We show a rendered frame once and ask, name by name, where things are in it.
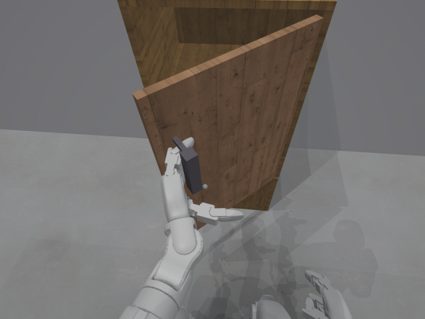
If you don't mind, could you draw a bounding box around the right robot thigh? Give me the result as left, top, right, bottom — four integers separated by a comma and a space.
250, 300, 291, 319

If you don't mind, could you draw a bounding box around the right robot shin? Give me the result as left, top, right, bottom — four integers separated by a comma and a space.
260, 295, 274, 301

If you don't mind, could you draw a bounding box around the cupboard door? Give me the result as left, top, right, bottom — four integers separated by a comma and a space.
132, 15, 323, 230

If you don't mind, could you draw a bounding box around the left robot forearm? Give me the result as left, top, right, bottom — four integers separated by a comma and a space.
119, 217, 204, 319

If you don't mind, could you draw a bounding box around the robot right hand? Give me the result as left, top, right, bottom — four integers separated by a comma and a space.
302, 270, 353, 319

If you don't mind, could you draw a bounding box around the robot left hand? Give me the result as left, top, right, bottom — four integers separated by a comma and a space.
160, 137, 244, 226

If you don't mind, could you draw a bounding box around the handle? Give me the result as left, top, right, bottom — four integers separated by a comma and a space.
172, 136, 203, 195

